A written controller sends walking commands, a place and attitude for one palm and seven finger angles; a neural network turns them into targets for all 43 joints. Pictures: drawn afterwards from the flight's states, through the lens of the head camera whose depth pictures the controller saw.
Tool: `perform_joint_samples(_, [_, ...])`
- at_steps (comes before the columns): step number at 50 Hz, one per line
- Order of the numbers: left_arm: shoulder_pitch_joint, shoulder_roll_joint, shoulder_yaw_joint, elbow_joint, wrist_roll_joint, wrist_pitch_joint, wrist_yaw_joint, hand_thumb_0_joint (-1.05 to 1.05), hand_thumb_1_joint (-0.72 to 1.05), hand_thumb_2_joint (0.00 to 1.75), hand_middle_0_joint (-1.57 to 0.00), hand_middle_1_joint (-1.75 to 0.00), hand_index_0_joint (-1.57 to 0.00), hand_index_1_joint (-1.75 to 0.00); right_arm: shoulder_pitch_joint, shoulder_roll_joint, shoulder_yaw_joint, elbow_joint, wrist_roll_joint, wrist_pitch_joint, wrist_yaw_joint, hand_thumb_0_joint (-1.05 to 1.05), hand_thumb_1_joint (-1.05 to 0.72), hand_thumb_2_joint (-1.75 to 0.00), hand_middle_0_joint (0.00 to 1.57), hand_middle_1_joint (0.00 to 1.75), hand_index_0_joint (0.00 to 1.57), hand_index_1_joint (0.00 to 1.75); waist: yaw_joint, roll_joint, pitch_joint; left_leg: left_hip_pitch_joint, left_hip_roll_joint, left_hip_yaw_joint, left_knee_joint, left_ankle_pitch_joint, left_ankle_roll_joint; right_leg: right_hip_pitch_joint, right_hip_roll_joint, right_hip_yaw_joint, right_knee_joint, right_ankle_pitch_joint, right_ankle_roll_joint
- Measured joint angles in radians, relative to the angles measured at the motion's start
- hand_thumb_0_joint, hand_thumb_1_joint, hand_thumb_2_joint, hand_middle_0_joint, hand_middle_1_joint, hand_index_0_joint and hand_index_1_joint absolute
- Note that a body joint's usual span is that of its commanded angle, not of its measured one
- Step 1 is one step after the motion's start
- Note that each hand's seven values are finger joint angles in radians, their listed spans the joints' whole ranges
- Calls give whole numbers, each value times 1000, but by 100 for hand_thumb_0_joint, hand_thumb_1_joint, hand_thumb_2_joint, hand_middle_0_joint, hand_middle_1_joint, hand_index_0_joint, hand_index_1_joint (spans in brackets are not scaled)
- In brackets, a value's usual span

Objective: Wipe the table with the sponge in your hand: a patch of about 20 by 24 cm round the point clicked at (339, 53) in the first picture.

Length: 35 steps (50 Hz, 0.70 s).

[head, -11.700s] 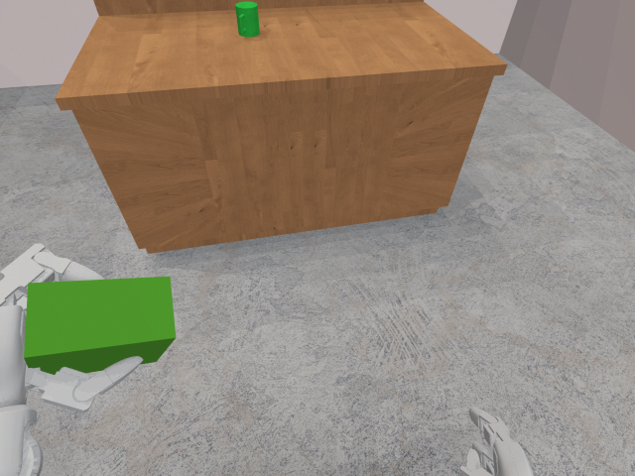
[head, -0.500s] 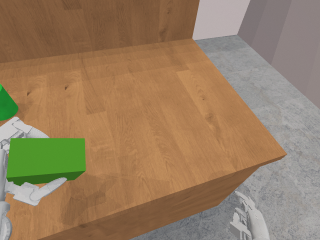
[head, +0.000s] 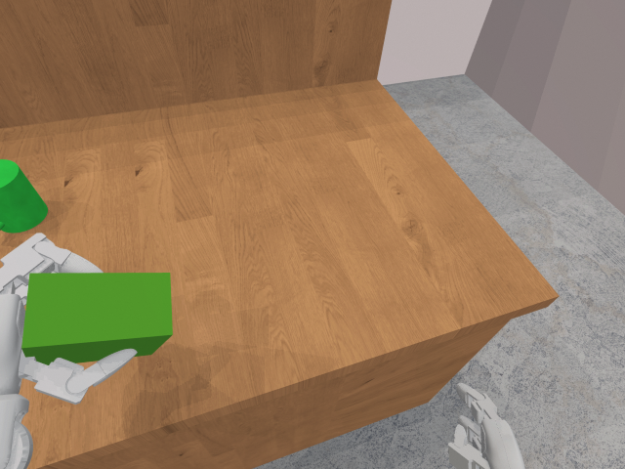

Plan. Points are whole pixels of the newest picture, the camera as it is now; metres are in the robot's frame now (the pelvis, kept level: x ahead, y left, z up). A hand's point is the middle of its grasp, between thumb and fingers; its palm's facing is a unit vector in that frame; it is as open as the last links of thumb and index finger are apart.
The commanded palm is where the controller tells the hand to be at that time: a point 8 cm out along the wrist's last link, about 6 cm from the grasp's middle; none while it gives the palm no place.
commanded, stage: shuffle to correct the standing spot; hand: left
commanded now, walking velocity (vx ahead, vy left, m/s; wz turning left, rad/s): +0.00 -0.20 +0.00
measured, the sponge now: (120, 319) +0.23 +0.22 +0.13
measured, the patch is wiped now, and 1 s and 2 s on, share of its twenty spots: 0.00 0.00 0.00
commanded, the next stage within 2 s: come to a stop and stand still in 0.78 s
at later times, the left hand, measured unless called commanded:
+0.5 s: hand (134, 312) +0.22 +0.19 +0.15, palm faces +0.32 -0.85 -0.41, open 10.2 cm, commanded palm +0.17 +0.23 +0.17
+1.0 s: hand (170, 313) +0.23 +0.16 +0.15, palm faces +0.31 -0.85 -0.42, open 10.2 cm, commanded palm +0.17 +0.20 +0.17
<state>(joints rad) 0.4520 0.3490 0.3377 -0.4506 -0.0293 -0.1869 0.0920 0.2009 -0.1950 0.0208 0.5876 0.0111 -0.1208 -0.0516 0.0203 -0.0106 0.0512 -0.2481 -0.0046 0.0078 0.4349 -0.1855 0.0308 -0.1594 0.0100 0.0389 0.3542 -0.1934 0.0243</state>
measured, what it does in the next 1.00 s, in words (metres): shifts its weight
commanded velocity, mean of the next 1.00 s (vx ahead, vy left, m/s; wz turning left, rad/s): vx -0.01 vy -0.17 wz -0.01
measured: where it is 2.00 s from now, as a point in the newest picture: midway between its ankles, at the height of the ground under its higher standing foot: outside the picture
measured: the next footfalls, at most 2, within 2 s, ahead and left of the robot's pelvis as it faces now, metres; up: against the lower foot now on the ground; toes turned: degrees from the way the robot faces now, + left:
none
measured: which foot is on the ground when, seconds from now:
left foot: down 0.00-1.00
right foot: down 0.00-1.00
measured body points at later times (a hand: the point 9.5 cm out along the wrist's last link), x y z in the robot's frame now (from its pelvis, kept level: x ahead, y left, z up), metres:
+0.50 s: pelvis +0.00 -0.05 +0.00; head +0.04 -0.04 +0.44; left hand +0.20 +0.24 +0.17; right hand +0.19 -0.27 -0.08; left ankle +0.03 +0.10 -0.74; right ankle +0.00 -0.14 -0.74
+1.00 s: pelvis +0.01 -0.08 -0.01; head +0.04 -0.07 +0.44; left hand +0.20 +0.21 +0.17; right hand +0.17 -0.32 -0.09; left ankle +0.03 +0.09 -0.74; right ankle +0.00 -0.14 -0.74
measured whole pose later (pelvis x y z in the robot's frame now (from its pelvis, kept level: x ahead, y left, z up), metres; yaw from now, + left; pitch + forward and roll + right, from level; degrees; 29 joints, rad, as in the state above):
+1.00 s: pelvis +0.01 -0.08 -0.01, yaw +0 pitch +0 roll -1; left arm 0.51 0.39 0.38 -0.52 -0.09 -0.14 0.08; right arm 0.21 -0.22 -0.02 0.58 0.02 -0.07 -0.05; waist -0.01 0.01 0.05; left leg -0.29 0.10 -0.04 0.54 -0.25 -0.03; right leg -0.22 0.12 0.00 0.48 -0.27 -0.09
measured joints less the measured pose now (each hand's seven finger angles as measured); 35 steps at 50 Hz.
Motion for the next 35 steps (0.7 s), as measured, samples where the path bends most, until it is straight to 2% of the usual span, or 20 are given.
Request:
perform_joint_samples(13, [-16, 34, 37, -36, -8, -11, -3, -2, -50, 102, -70, -137, -72, -136, 2, 29, 4, -9, -1, -11, 13, 1, -90, -90, 20, 30, 20, 30, -3, -27, 9, 1, 2, -1, -17, 11, -16, -26, 3, -1, 40, -18, -13])
perform_joint_samples(26, [5, 20, 22, -46, -29, 26, -22, -2, -50, 102, -70, -137, -72, -136, -18, 10, -17, -27, 0, 14, 21, 1, -90, -90, 20, 30, 20, 30, -1, 12, 6, -31, 72, -18, 43, -27, -71, -48, 74, -14, 68, -32, -69])
perform_joint_samples(31, [13, 30, 27, -67, -42, 38, -24, -2, -50, 102, -70, -137, -72, -136, -21, -11, -36, -32, 2, 26, 12, 1, -90, -90, 20, 30, 20, 30, -13, 17, 8, -44, 92, -25, 69, -41, -85, -64, 95, -20, 96, -46, -90])
perform_joint_samples(35, [33, 43, 33, -87, -54, 39, -25, -2, -50, 102, -70, -137, -72, -136, -13, -23, -49, -34, 5, 36, 7, 1, -90, -90, 20, 30, 20, 30, -29, 18, 4, -54, 101, -33, 90, -54, -81, -72, 105, -28, 117, -60, -103])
